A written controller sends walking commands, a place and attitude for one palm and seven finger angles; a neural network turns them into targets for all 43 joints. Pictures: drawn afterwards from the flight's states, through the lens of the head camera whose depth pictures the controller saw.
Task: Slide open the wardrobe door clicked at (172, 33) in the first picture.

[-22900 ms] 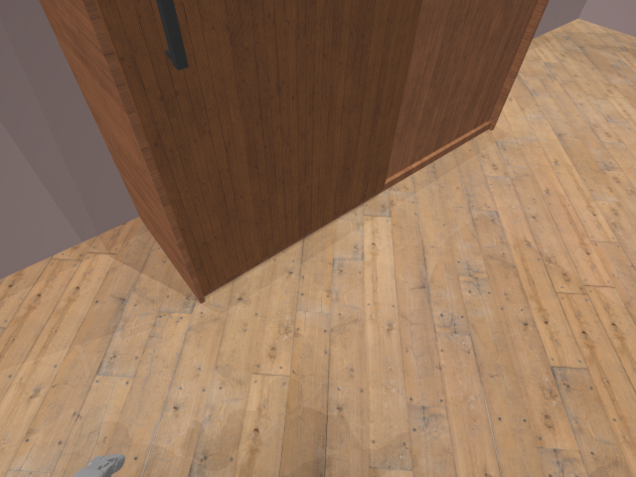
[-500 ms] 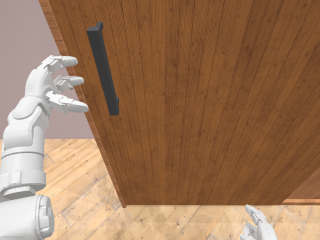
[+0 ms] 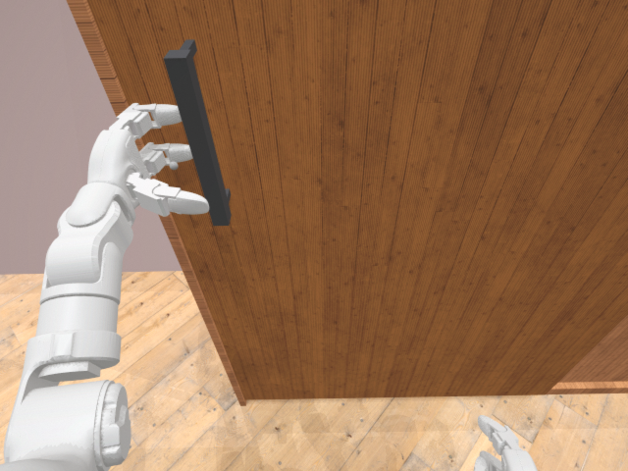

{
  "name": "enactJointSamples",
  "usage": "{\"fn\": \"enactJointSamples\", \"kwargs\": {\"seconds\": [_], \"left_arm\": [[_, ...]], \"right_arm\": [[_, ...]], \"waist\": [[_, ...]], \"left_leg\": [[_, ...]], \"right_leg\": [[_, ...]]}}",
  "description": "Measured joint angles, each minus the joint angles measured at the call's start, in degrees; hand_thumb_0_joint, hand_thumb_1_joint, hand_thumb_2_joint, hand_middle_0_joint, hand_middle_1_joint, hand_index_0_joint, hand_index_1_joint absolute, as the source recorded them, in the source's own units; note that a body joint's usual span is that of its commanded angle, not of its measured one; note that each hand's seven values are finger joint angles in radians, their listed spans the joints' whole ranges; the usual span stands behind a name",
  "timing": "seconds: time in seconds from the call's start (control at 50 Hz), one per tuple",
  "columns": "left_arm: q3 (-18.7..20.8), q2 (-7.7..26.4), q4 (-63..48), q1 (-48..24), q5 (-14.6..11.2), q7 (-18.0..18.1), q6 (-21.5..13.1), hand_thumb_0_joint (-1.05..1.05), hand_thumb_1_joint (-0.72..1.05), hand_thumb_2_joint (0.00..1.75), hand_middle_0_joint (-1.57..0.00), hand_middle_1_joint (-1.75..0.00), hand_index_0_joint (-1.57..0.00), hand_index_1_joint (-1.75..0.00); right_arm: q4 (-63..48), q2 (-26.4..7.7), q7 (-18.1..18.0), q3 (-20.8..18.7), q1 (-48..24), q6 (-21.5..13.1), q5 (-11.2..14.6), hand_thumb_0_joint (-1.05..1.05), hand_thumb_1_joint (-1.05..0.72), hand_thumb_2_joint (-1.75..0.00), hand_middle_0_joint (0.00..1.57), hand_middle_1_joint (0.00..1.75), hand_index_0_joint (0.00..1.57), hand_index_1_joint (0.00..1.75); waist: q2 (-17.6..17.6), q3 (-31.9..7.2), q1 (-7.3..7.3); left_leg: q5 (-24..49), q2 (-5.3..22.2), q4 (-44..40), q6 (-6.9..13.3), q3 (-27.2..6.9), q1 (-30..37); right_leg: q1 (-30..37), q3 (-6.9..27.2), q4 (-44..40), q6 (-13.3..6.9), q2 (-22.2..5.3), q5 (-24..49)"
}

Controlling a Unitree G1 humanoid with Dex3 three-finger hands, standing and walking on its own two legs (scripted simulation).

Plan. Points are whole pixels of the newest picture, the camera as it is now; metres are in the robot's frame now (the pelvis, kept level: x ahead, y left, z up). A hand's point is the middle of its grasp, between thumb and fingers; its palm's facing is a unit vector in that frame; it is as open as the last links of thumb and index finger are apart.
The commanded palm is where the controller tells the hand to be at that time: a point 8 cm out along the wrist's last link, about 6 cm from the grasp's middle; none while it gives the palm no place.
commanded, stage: feel for the door with the fingertips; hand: left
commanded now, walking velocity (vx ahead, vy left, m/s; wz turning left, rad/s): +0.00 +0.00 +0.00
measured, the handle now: (207, 142) +0.46 +0.16 +0.22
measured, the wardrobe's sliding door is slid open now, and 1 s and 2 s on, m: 0.00 0.00 0.00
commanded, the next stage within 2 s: slide the fingers in behind the handle in 0.52 s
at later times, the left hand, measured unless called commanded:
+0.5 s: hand (180, 154) +0.41 +0.18 +0.23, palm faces +0.07 -1.00 -0.01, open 14.0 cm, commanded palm +0.39 +0.24 +0.23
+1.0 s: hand (174, 161) +0.41 +0.19 +0.22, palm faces +0.07 -1.00 -0.01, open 13.9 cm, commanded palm +0.38 +0.23 +0.23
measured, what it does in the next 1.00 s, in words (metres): stands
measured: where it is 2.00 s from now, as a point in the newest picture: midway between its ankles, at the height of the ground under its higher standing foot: outside the picture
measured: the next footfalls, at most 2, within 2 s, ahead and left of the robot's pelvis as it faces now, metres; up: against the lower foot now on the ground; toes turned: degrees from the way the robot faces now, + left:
none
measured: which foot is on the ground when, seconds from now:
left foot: down 0.00-1.00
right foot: down 0.00-1.00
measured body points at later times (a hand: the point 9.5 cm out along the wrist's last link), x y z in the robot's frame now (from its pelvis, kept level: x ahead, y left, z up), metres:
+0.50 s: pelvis +0.00 -0.01 +0.00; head -0.01 -0.03 +0.45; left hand +0.40 +0.23 +0.23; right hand +0.15 -0.26 -0.10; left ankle -0.02 +0.12 -0.74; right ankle -0.01 -0.12 -0.74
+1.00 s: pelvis -0.01 -0.01 +0.00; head -0.02 -0.02 +0.45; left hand +0.40 +0.24 +0.22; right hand +0.12 -0.26 -0.10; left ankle -0.02 +0.12 -0.74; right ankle -0.01 -0.12 -0.74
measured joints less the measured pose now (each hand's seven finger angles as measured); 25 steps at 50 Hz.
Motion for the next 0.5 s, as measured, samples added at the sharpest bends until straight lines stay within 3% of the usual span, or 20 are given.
{"fn": "enactJointSamples", "kwargs": {"seconds": [0.1,0.24,0.5], "left_arm": [[0.4,-1.2,-2.8,1.6,-0.1,1.1,0.6,-0.01,-0.50,0.30,-0.30,-1.20,-0.30,-1.20],[0.6,0.6,0.6,-0.2,0.8,1.8,2.8,-0.01,-0.50,0.30,-0.30,-1.20,-0.30,-1.20],[-0.2,1.4,8.2,-5.6,0.5,-0.4,-0.9,-0.01,-0.50,0.30,-0.30,-1.21,-0.30,-1.20]], "right_arm": [[0.0,0.2,0.4,-0.1,0.0,0.7,-0.2,0.01,-0.90,-0.90,0.21,0.30,0.20,0.30],[0.1,0.0,0.1,0.0,-0.7,1.7,0.0,0.01,-0.90,-0.90,0.21,0.30,0.20,0.30],[0.7,-0.9,-0.5,-0.6,-0.3,1.4,0.2,0.01,-0.90,-0.90,0.21,0.30,0.20,0.30]], "waist": [[0.2,-0.5,-0.06],[-0.1,-0.6,0.07],[0.0,-0.5,-0.31]], "left_leg": [[0.0,0.2,-0.6,-0.1,0.5,0.8],[0.1,0.6,-0.5,-0.5,0.0,0.8],[0.2,0.8,0.0,-0.7,-0.7,-0.4]], "right_leg": [[0.4,0.5,-0.2,-0.1,0.2,0.0],[0.6,0.0,-0.1,-0.5,0.6,-0.1],[-0.2,-0.7,-0.1,-0.8,0.8,0.1]]}}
